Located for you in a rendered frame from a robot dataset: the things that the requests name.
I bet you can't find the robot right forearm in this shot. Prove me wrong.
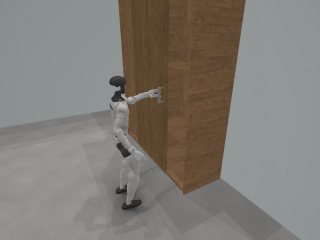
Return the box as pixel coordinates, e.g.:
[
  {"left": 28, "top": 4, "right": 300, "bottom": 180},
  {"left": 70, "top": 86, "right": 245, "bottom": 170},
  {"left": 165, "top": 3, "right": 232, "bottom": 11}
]
[{"left": 115, "top": 129, "right": 137, "bottom": 155}]

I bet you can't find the robot left hand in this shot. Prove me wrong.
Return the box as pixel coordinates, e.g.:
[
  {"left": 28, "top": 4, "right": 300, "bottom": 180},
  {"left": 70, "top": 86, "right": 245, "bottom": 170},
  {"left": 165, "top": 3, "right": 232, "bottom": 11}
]
[{"left": 148, "top": 89, "right": 161, "bottom": 98}]

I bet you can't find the robot left thigh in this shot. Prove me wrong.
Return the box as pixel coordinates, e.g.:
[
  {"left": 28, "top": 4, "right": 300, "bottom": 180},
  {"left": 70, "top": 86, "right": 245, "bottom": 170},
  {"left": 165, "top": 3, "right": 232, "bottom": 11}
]
[{"left": 121, "top": 157, "right": 130, "bottom": 169}]

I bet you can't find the robot right hand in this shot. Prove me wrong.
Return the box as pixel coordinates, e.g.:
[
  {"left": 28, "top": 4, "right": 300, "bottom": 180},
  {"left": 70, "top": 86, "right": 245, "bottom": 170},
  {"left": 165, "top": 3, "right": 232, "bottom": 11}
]
[{"left": 133, "top": 151, "right": 150, "bottom": 168}]

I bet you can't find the left robot foot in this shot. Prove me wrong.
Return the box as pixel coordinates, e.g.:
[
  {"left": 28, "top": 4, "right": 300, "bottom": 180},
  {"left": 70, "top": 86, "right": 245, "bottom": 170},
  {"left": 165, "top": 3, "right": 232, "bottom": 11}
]
[{"left": 116, "top": 185, "right": 127, "bottom": 194}]

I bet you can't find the robot left forearm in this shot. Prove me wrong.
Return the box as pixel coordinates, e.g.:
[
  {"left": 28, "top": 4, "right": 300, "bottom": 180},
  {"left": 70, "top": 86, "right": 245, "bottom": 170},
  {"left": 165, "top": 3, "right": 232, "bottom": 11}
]
[{"left": 131, "top": 92, "right": 149, "bottom": 102}]

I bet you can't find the right robot upper arm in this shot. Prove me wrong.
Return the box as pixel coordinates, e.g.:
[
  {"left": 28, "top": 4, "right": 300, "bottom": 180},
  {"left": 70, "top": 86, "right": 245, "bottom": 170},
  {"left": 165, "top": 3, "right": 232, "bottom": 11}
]
[{"left": 113, "top": 102, "right": 128, "bottom": 135}]

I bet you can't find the left robot upper arm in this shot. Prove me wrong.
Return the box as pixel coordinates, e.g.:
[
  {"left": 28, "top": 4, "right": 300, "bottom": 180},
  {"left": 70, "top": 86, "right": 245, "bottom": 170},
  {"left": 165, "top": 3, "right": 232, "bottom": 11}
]
[{"left": 121, "top": 95, "right": 136, "bottom": 105}]

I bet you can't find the wardrobe door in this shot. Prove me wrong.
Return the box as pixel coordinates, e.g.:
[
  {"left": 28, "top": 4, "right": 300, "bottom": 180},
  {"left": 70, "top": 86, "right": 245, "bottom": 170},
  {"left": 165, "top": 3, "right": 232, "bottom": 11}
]
[
  {"left": 130, "top": 0, "right": 170, "bottom": 171},
  {"left": 121, "top": 0, "right": 138, "bottom": 138}
]

